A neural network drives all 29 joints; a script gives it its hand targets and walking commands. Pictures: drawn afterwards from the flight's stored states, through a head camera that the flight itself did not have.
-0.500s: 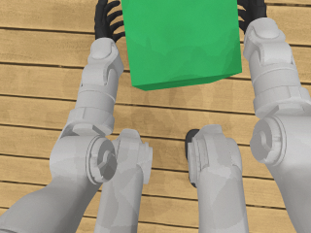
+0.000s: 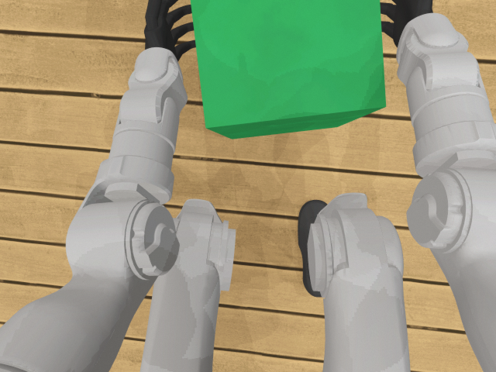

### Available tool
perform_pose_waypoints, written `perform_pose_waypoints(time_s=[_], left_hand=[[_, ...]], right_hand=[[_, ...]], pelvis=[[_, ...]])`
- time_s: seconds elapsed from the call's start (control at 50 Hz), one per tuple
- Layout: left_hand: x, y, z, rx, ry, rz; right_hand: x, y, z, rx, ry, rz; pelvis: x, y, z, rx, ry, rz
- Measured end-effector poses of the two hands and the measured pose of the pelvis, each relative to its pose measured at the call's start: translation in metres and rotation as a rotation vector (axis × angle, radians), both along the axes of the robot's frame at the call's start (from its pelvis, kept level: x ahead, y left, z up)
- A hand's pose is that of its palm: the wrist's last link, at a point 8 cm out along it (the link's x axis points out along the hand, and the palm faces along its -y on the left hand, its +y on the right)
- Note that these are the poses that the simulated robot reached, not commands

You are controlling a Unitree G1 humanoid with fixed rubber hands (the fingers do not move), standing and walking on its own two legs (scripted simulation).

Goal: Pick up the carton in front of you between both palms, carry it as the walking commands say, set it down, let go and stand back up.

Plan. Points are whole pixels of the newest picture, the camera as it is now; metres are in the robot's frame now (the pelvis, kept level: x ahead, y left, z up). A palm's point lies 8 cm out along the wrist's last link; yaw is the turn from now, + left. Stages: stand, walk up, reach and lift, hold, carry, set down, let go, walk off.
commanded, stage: set down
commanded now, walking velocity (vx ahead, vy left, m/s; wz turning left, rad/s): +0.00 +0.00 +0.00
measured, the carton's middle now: (281, 62) +0.51 -0.07 -0.24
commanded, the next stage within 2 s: let go in 1.58 s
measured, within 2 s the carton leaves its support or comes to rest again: rests again in 0.30 s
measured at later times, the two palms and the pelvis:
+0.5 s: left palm (147, 62) +0.52 +0.12 -0.19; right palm (431, 43) +0.51 -0.27 -0.20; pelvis +0.00 +0.00 -0.01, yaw +0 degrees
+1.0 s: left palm (87, 2) +0.53 +0.11 -0.03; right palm out of the picture +0.53 -0.27 -0.03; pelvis +0.01 +0.00 +0.08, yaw -1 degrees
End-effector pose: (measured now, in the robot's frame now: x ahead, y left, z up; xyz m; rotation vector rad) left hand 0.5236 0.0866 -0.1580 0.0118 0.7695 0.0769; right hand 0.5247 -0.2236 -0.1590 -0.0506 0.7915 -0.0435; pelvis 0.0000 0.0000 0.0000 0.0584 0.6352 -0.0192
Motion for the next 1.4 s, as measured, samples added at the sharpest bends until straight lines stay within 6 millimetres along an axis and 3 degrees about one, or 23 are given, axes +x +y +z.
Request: perform_pose_waypoints(time_s=[0.26, 0.32, 0.42, 0.52, 0.62, 0.7, 0.9, 1.18, 1.4], left_hand=[[0.005, 0.001, -0.003, -0.002, -0.028, -0.032], [0.004, 0.005, -0.009, 0.024, -0.02, -0.052], [-0.005, 0.024, -0.029, 0.061, 0.02, -0.022], [-0.002, 0.037, -0.031, 0.065, -0.011, -0.004], [0.005, 0.033, -0.013, 0.051, -0.067, 0.004], [0.007, 0.025, 0.016, 0.045, -0.109, 0.009], [0.007, 0.022, 0.099, 0.056, -0.108, 0.038], [0.007, 0.026, 0.174, 0.067, -0.133, 0.049], [0.005, 0.027, 0.245, 0.066, -0.139, 0.042]], right_hand=[[0.006, -0.001, -0.006, 0.022, -0.032, 0.001], [0.002, -0.003, -0.015, 0.009, -0.022, -0.009], [-0.017, -0.028, -0.04, -0.043, 0.008, -0.101], [-0.015, -0.049, -0.038, -0.064, -0.041, -0.131], [0.003, -0.048, -0.013, -0.044, -0.109, -0.114], [0.01, -0.042, 0.018, -0.034, -0.147, -0.098], [0.003, -0.045, 0.098, -0.042, -0.128, -0.091], [0.007, -0.053, 0.173, -0.045, -0.153, -0.08], [0.007, -0.059, 0.245, -0.041, -0.15, -0.07]], pelvis=[[-0.003, -0.002, -0.005, 0.003, -0.033, 0.0], [-0.003, -0.002, -0.005, 0.006, -0.041, -0.001], [-0.002, -0.003, -0.004, 0.003, -0.045, -0.003], [-0.001, -0.003, -0.007, 0.001, -0.047, -0.001], [-0.001, -0.002, -0.007, 0.004, -0.04, -0.007], [0.0, -0.001, 0.003, 0.006, -0.026, -0.011], [0.005, -0.001, 0.061, 0.013, 0.075, -0.02], [0.013, -0.007, 0.126, 0.022, 0.153, -0.034], [0.023, -0.012, 0.187, 0.019, 0.165, -0.045]])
